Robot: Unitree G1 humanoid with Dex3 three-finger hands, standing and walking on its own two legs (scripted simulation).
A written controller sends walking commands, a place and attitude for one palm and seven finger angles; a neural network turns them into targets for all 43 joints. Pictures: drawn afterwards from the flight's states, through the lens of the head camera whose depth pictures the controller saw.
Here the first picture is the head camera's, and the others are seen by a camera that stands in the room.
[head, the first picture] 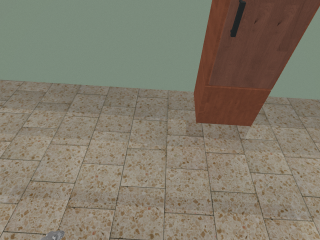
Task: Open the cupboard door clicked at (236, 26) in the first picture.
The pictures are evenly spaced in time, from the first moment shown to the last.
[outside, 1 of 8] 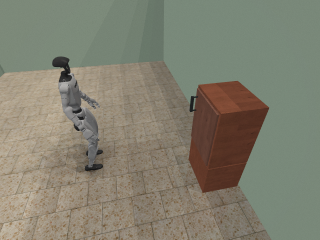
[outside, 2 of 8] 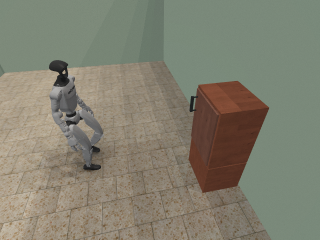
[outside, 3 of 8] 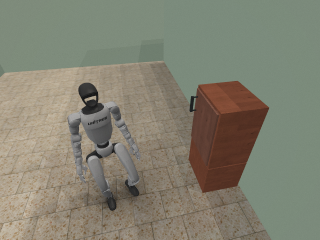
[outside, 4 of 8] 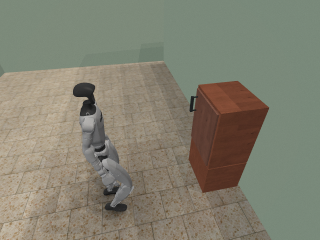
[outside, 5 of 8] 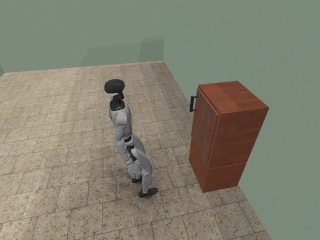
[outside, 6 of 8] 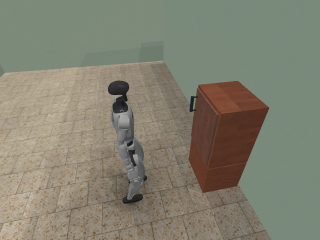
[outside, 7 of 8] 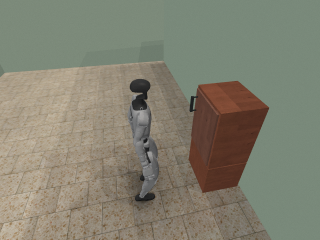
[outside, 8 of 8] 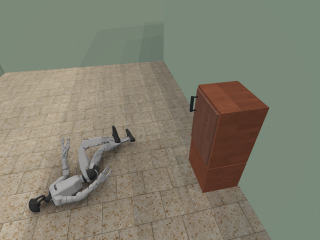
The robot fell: yes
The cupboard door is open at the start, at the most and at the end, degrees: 0 0 0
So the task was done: no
